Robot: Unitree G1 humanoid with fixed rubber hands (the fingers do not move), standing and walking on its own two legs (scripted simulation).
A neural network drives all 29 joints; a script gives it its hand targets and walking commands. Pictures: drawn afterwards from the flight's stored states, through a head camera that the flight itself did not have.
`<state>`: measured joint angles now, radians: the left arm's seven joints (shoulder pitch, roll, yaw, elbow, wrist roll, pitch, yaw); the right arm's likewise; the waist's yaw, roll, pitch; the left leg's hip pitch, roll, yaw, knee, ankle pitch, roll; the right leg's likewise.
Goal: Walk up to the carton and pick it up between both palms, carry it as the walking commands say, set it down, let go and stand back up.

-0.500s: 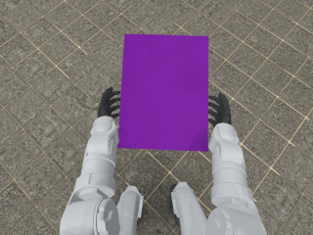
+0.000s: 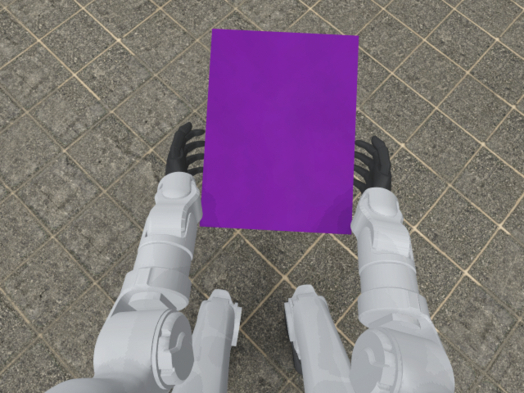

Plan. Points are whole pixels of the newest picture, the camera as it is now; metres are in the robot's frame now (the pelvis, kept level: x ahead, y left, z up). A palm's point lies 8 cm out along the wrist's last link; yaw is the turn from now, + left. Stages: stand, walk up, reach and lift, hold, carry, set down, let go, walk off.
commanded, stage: set down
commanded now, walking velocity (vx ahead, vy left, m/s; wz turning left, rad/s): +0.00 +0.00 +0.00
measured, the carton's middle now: (277, 143) +0.51 -0.03 -0.14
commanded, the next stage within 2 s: none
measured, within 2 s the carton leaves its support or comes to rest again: neither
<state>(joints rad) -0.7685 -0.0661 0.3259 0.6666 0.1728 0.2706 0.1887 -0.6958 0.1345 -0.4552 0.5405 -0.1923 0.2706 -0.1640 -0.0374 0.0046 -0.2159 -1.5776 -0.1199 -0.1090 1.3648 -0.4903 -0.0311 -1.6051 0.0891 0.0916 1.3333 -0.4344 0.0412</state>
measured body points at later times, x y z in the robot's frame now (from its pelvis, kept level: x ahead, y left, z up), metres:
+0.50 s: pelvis -0.02 +0.01 -0.07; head +0.24 +0.01 +0.29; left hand +0.46 +0.13 -0.17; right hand +0.43 -0.18 -0.17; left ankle +0.05 +0.12 -0.58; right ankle +0.07 -0.13 -0.58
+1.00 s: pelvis -0.04 +0.00 -0.14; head +0.28 -0.01 +0.18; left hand +0.48 +0.13 -0.27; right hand +0.46 -0.18 -0.27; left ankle +0.05 +0.12 -0.58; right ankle +0.07 -0.13 -0.58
